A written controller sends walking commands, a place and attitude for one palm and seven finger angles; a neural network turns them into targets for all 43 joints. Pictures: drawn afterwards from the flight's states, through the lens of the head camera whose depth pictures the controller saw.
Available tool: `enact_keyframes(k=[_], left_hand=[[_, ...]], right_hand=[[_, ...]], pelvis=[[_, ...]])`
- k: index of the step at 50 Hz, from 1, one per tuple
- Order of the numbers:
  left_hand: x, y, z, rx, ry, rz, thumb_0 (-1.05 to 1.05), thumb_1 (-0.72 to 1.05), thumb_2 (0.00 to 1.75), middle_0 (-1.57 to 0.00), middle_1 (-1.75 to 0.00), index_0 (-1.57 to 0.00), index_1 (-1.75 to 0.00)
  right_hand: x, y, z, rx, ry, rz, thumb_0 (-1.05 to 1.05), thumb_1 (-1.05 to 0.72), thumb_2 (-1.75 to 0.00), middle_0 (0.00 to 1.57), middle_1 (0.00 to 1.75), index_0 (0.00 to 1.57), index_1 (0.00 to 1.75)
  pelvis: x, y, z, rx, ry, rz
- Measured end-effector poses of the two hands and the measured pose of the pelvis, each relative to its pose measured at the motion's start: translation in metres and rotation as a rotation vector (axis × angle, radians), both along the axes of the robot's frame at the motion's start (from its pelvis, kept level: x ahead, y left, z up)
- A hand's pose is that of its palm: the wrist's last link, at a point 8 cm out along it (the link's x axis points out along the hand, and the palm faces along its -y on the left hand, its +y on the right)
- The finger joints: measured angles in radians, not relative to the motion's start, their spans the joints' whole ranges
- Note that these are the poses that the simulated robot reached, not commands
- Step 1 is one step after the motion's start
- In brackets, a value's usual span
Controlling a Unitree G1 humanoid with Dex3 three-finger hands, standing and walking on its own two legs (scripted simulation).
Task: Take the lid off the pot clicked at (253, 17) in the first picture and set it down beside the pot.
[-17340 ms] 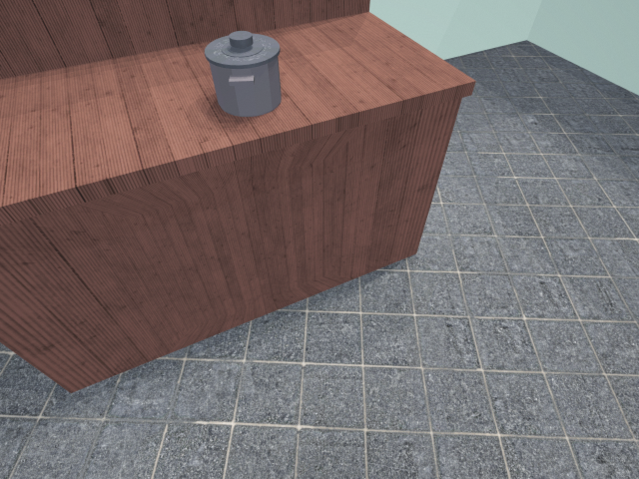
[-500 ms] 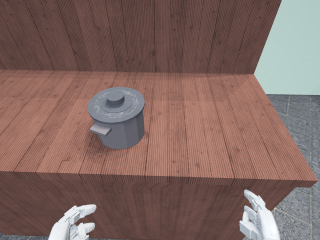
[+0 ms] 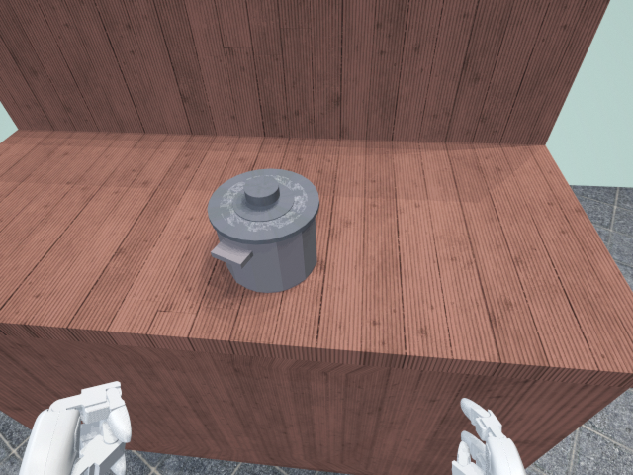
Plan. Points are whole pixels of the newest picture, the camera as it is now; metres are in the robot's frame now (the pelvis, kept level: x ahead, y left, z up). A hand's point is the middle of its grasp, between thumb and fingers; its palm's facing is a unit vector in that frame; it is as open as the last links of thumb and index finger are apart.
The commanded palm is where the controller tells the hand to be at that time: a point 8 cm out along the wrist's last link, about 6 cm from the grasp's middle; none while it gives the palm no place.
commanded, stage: raise the hand higher, near the body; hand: left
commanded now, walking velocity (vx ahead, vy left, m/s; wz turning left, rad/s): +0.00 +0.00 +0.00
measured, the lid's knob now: (262, 190) +0.46 +0.13 +0.13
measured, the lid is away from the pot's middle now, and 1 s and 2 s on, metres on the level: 0.00 0.00 0.00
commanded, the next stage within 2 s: reach forward and open the fingers in 0.68 s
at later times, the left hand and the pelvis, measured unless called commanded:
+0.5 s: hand (108, 385) +0.17 +0.24 +0.11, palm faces +0.31 -0.86 -0.41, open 3.1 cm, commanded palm +0.12 +0.27 +0.13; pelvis +0.01 +0.01 +0.00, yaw +0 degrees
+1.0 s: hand (98, 336) +0.21 +0.25 +0.14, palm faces +0.16 -0.18 -0.97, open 2.9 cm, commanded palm +0.17 +0.26 +0.18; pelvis +0.01 +0.00 +0.00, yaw -2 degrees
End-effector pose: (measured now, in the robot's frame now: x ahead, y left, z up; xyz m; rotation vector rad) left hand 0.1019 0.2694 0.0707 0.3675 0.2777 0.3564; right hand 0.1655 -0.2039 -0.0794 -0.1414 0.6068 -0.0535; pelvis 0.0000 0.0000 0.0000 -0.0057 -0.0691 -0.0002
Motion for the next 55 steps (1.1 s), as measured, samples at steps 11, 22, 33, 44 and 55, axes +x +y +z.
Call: enact_keyframes(k=[11, 22, 33, 44, 55], left_hand=[[0.011, 0.000, 0.025, 0.010, -0.113, -0.047, 0.02, 0.90, 0.90, -1.30, -1.50, -1.30, -1.49], [0.030, 0.003, 0.052, 0.071, -0.202, -0.083, 0.02, 0.89, 0.90, -1.30, -1.50, -1.30, -1.50], [0.039, 0.003, 0.077, 0.131, -0.282, -0.080, 0.02, 0.89, 0.90, -1.31, -1.50, -1.30, -1.50], [0.058, -0.006, 0.104, 0.547, -0.214, -0.124, 0.02, 0.87, 0.91, -1.30, -1.48, -1.30, -1.48], [0.086, -0.009, 0.123, 1.138, 0.133, -0.303, 0.01, 0.63, 1.06, -1.24, -1.22, -1.23, -1.21]], right_hand=[[0.032, 0.007, 0.021, -0.041, -0.091, 0.042, 0.02, -0.90, -0.89, 0.21, 0.30, 0.20, 0.30], [0.029, 0.013, 0.014, -0.022, -0.052, 0.047, 0.02, -0.90, -0.89, 0.20, 0.30, 0.20, 0.30], [0.032, 0.014, 0.008, -0.006, -0.024, 0.063, 0.02, -0.90, -0.89, 0.21, 0.30, 0.20, 0.30], [0.038, 0.002, 0.004, -0.032, 0.028, 0.109, 0.02, -0.90, -0.89, 0.20, 0.30, 0.21, 0.31], [0.044, -0.020, -0.007, 0.014, 0.126, 0.059, 0.02, -0.90, -0.89, 0.20, 0.30, 0.25, 0.33]], pelvis=[[0.008, 0.011, 0.000, -0.003, 0.005, 0.006], [0.013, 0.013, 0.000, -0.006, 0.009, 0.001], [0.015, 0.008, 0.001, -0.006, 0.014, 0.003], [0.012, 0.000, -0.001, 0.001, 0.046, -0.006], [0.007, -0.003, 0.000, 0.012, 0.072, -0.037]])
